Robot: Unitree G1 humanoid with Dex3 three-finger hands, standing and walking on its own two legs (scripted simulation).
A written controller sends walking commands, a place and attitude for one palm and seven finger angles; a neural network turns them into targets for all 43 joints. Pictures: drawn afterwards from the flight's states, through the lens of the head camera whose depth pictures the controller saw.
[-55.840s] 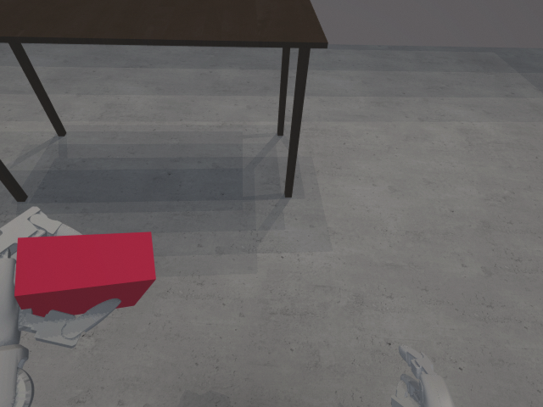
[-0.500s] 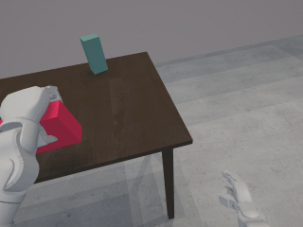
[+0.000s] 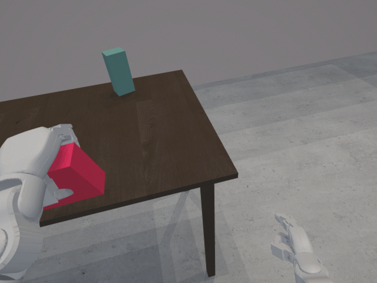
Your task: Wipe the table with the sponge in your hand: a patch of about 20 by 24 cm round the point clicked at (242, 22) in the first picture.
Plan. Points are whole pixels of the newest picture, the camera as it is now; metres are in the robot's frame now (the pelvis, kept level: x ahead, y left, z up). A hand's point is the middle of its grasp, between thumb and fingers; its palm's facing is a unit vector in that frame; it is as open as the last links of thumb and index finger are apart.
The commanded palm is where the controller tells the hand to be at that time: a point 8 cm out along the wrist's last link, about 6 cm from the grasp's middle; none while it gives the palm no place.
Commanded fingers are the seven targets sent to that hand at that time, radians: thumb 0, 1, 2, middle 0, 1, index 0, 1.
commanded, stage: bring the sponge back beside the body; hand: left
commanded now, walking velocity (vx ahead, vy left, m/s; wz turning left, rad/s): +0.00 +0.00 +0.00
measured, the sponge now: (62, 183) +0.21 +0.30 +0.15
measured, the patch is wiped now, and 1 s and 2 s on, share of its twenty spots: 0.90 0.90 0.90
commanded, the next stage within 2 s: step back with the hand held close in 0.56 s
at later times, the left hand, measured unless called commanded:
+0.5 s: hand (49, 171) +0.20 +0.29 +0.20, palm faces +0.28 -0.12 -0.95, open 9.5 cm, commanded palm +0.15 +0.29 +0.27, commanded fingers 0.00 0.10 1.30 -1.20 -1.60 -1.20 -1.60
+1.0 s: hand (88, 155) +0.23 +0.22 +0.22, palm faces +0.33 -0.84 -0.43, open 9.5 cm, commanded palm +0.17 +0.28 +0.25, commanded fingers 0.00 0.10 1.30 -1.20 -1.60 -1.20 -1.60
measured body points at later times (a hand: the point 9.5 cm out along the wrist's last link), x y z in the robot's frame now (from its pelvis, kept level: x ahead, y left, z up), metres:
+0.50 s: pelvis +0.00 +0.00 +0.00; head -0.04 -0.04 +0.45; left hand +0.18 +0.29 +0.25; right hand +0.27 -0.17 -0.06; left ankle +0.05 +0.12 -0.74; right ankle +0.00 -0.10 -0.74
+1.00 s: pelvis +0.00 +0.01 -0.01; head +0.02 +0.02 +0.44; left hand +0.20 +0.26 +0.25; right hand +0.17 -0.23 -0.08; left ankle +0.03 +0.12 -0.74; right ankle -0.01 -0.09 -0.73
